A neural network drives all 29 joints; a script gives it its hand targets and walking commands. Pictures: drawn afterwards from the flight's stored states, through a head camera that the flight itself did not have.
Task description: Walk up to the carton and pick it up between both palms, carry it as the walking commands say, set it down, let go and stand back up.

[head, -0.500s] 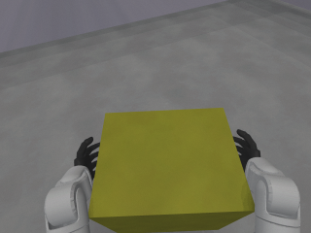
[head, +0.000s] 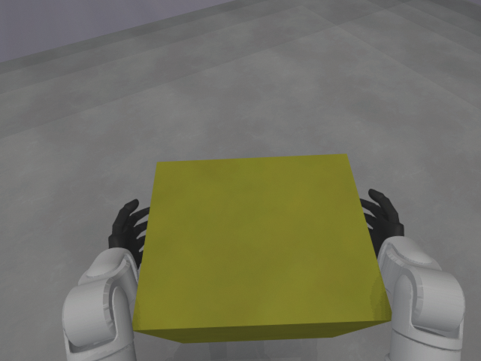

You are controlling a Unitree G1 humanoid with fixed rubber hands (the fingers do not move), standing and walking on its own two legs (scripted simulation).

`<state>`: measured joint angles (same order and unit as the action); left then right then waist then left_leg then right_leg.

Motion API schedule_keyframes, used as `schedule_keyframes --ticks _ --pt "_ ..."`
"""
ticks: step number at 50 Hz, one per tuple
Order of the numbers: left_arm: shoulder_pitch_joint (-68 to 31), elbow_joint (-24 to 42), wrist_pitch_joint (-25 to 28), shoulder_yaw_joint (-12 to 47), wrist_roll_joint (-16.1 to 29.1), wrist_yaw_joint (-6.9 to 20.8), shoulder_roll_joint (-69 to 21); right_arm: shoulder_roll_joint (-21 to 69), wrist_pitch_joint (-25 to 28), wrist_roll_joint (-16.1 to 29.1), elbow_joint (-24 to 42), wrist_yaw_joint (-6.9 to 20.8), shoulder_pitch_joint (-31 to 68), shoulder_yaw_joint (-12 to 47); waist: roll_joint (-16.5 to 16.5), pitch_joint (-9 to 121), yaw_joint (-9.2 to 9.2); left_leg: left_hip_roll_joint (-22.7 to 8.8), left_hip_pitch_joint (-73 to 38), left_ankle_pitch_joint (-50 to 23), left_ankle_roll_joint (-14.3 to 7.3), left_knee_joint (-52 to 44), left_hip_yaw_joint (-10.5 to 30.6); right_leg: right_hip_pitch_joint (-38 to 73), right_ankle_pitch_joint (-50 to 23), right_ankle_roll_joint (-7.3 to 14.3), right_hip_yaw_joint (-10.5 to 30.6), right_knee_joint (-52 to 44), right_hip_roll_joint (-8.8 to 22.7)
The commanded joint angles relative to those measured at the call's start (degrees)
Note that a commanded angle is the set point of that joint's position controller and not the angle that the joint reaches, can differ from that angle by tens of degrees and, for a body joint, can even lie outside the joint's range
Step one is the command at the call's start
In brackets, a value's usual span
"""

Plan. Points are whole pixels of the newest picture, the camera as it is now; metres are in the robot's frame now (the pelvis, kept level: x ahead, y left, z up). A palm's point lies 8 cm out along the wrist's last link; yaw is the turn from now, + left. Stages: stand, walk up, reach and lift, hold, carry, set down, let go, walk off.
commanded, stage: carry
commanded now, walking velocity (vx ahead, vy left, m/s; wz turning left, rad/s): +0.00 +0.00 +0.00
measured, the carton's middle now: (255, 260) +0.27 -0.01 -0.01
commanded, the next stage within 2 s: none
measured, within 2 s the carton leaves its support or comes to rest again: neither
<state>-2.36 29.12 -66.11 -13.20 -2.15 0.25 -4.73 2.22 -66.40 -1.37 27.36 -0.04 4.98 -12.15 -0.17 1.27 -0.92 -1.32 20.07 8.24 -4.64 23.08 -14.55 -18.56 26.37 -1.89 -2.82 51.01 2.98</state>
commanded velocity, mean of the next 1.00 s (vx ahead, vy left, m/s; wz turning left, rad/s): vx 0.00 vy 0.00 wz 0.00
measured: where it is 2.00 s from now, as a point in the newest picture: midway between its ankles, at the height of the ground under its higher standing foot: outside the picture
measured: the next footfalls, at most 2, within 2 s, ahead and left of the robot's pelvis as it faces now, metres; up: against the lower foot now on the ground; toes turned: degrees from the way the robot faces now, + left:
right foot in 0.16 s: +0.14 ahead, -0.16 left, +0.00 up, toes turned +9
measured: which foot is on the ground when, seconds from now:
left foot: down 0.00-1.00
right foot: up 0.00-0.14, down 0.16-1.00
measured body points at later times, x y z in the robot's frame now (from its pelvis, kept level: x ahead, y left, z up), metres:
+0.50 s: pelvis +0.14 -0.06 +0.00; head +0.12 -0.07 +0.44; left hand +0.38 +0.14 +0.10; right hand +0.41 -0.24 +0.09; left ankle +0.05 +0.07 -0.73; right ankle +0.10 -0.16 -0.74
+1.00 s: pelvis +0.11 -0.06 +0.00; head +0.08 -0.07 +0.45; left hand +0.35 +0.14 +0.09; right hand +0.37 -0.24 +0.09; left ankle +0.04 +0.07 -0.74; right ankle +0.10 -0.16 -0.74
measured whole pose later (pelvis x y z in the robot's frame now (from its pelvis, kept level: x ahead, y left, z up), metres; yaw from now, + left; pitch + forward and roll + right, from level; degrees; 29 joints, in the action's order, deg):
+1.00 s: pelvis +0.11 -0.06 +0.00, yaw +2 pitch +3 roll +0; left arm -0.8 28.2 -68.3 -12.1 -2.7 0.1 -3.5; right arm 0.8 -68.4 -2.3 25.5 0.3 4.3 -10.0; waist -1.2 7.5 -0.3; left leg -6.2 11.1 18.8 3.1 27.8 -10.0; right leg -16.9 16.3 1.5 -8.9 30.2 2.4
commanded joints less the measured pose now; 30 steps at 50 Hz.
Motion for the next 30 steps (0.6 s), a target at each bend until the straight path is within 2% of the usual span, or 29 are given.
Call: schedule_keyframes --ticks 1,3,5,6,7,8,9,10,11,12,13,14,15,16,17,18,19,20,21,22,23,24,25,26,27,29,30 --pt "-20.8 14.5 1.9 50.8 16.6 3.5 -47.9 49.9 1.8 17.9 13.9 6.0 20.5 49.4 -6.3 21.2 0.54 -14.9 -21.5 -39.1 -1.3 -4.1 11.1 0.6 -3.2 -1.1 -1.9 -9.8 0.7" --pt "-17.6 11.7 1.5 48.7 15.1 3.2 -43.8 44.4 1.8 16.7 13.9 5.6 19.4 48.6 -4.7 21.0 0.44 -13.4 -21.6 -36.6 -1.2 -1.5 8.6 0.9 -5.8 -1.5 -3.0 -15.6 1.1" --pt "-18.4 14.2 0.8 50.0 16.0 2.9 -41.9 43.1 1.2 16.1 13.9 5.5 17.4 48.1 -7.8 21.1 0.75 -11.9 -20.3 -34.7 0.0 1.5 7.7 2.7 -12.3 -1.4 -5.3 -20.5 1.1" --pt "-16.1 12.3 -0.1 49.2 15.2 2.5 -41.5 41.8 0.5 15.8 14.1 5.3 16.7 47.8 -8.0 19.7 1.19 -11.2 -18.0 -30.1 1.0 2.4 6.7 3.4 -15.8 -1.0 -5.3 -23.6 1.8" --pt "-16.4 12.1 -0.3 48.2 15.1 2.6 -39.4 40.8 0.2 15.0 12.4 5.0 15.7 47.4 -5.6 18.8 1.16 -9.6 -16.5 -22.5 2.3 3.5 6.4 4.9 -19.7 -0.7 -5.2 -26.8 3.0" --pt "-14.4 10.5 -1.0 47.4 14.9 3.0 -38.0 39.6 -0.2 14.2 12.2 4.9 14.9 47.2 -2.3 17.0 0.77 -8.7 -12.5 -13.1 2.7 4.1 7.1 5.5 -28.1 0.0 -2.1 -27.4 6.5" --pt "-19.0 10.4 -1.3 47.6 15.5 3.0 -36.4 38.9 -0.5 14.0 10.9 4.7 16.8 46.1 -1.8 15.0 0.13 -7.2 -10.8 -2.3 4.0 4.6 6.8 4.4 -33.1 0.7 1.2 -27.4 9.0" --pt "-20.5 10.4 -0.9 47.2 15.2 3.1 -34.3 36.9 -0.4 14.0 9.8 4.6 20.6 45.3 1.6 15.7 0.46 -6.1 -11.9 -1.4 5.5 4.2 7.6 3.9 -39.0 2.4 2.6 -25.4 10.4" --pt "-19.6 11.1 -1.6 48.8 16.3 3.2 -39.3 41.8 -1.0 13.7 10.3 4.5 17.2 46.9 4.1 13.7 0.37 -7.0 -11.3 -0.5 6.0 4.5 7.3 4.4 -40.1 1.5 1.9 -25.5 10.3" --pt "-19.2 9.8 -1.9 47.3 16.2 3.3 -38.0 42.4 -1.4 14.4 10.0 4.2 20.1 47.3 6.3 15.7 0.51 -7.8 -11.2 -5.5 6.1 5.6 8.0 7.3 -45.1 1.8 0.8 -24.3 9.9" --pt "-18.1 9.3 -2.2 47.9 16.5 3.3 -39.6 41.8 -1.4 13.7 10.3 4.0 18.4 46.4 4.0 17.3 0.25 -8.2 -13.8 -10.9 6.2 6.6 7.7 6.6 -48.1 1.8 0.2 -22.5 9.2" --pt "-18.7 6.7 -2.0 45.2 15.1 2.9 -35.0 39.4 -1.5 14.4 8.5 3.7 22.6 45.1 2.2 18.9 0.47 -8.0 -15.5 -15.0 6.6 7.3 7.3 7.0 -48.0 2.0 -0.8 -21.1 8.8" --pt "-18.0 7.2 -2.5 46.2 15.8 2.9 -36.3 40.7 -1.9 14.0 7.6 3.7 19.0 45.4 0.9 17.8 0.51 -8.2 -13.9 -16.5 6.8 7.2 7.2 7.6 -49.5 1.8 -1.0 -20.8 9.0" --pt "-20.0 7.1 -2.5 45.4 15.7 2.7 -35.6 40.7 -2.1 14.8 7.3 3.5 22.6 45.0 1.5 19.2 0.55 -8.3 -15.0 -17.6 6.5 8.3 7.3 8.2 -52.7 2.6 -0.3 -20.1 8.9" --pt "-16.8 7.0 -2.6 45.7 16.0 3.1 -37.1 41.3 -2.2 14.1 8.0 3.5 18.4 45.4 3.5 19.6 0.46 -8.3 -13.9 -16.7 6.9 9.1 7.2 10.0 -56.3 2.9 -0.8 -19.9 8.6" --pt "-19.7 8.3 -2.5 46.5 16.8 3.1 -37.9 42.5 -2.3 13.8 6.6 3.3 18.5 44.9 4.6 18.1 0.43 -7.8 -12.4 -16.0 7.2 9.9 7.0 10.8 -60.8 2.5 -1.0 -19.1 8.6" --pt "-19.9 6.0 -2.6 44.5 16.3 3.1 -36.0 41.4 -2.5 14.2 6.5 2.9 22.7 45.1 8.0 18.1 0.53 -7.0 -11.5 -10.9 7.2 10.8 6.6 11.1 -66.0 2.9 -0.4 -19.5 9.0" --pt "-24.6 6.6 -2.5 44.2 16.3 2.9 -34.8 41.1 -2.8 14.2 3.4 3.3 23.8 44.0 9.3 16.9 0.43 -5.9 -9.5 -2.9 7.7 9.1 5.7 12.6 -67.5 2.9 0.1 -20.1 9.8" --pt "-21.9 6.2 -2.7 44.7 16.0 3.1 -35.7 41.4 -2.7 14.0 4.8 3.3 21.3 44.6 8.2 15.2 0.32 -5.6 -7.9 1.6 7.7 7.4 5.6 12.4 -65.8 3.3 1.0 -20.8 9.9" --pt "-21.0 6.8 -3.0 46.0 16.6 3.1 -38.9 43.4 -2.7 14.5 5.8 3.5 18.9 44.9 2.6 16.9 0.24 -5.3 -10.1 -3.2 7.3 4.1 5.3 13.1 -61.9 3.3 0.8 -19.5 9.6" --pt "-21.5 7.2 -2.8 46.2 16.7 3.1 -38.9 43.3 -2.3 14.5 6.1 3.5 20.1 44.7 2.1 17.6 0.21 -6.2 -12.2 -10.2 7.3 4.2 6.1 12.1 -57.1 3.0 -0.1 -18.6 8.9" --pt "-23.1 6.4 -2.6 44.7 16.0 3.0 -36.9 42.5 -2.1 15.3 4.8 3.5 24.7 44.1 -0.4 16.7 0.5 -6.8 -13.8 -18.6 7.2 4.0 5.8 10.3 -54.2 3.1 -0.3 -18.2 8.0" --pt "-24.7 7.0 -2.3 45.0 16.5 2.9 -37.1 42.4 -1.8 15.5 5.3 3.6 25.3 44.1 1.3 18.1 0.48 -7.7 -14.5 -21.2 7.2 5.3 6.4 10.5 -52.1 2.7 -0.6 -18.4 7.6" --pt "-21.7 3.9 -2.9 43.8 15.2 2.7 -35.7 41.0 -2.3 15.0 4.5 3.3 24.7 44.0 0.6 16.3 0.53 -8.5 -14.9 -25.7 6.8 6.1 6.8 8.9 -49.9 2.3 -1.1 -18.6 7.0" --pt "-19.0 7.5 -2.7 46.4 16.5 3.0 -40.5 44.6 -2.4 14.7 5.7 3.4 17.3 45.3 -0.4 18.5 0.54 -8.4 -16.1 -26.6 6.4 6.6 6.2 10.1 -51.0 2.7 -1.2 -18.6 6.7" --pt "-24.7 6.0 -2.0 43.9 16.1 3.2 -37.9 43.5 -1.9 16.2 6.4 3.8 27.7 45.3 3.8 17.6 0.62 -7.2 -12.8 -14.9 7.5 7.3 5.8 12.0 -56.8 3.0 -0.3 -20.2 7.9" --pt "-24.3 7.5 -1.6 44.7 16.6 3.5 -38.0 43.7 -1.5 16.0 7.7 3.8 26.9 45.9 6.1 17.5 0.51 -6.4 -11.3 -7.2 7.5 5.5 5.6 13.5 -59.0 3.3 0.6 -20.7 8.5"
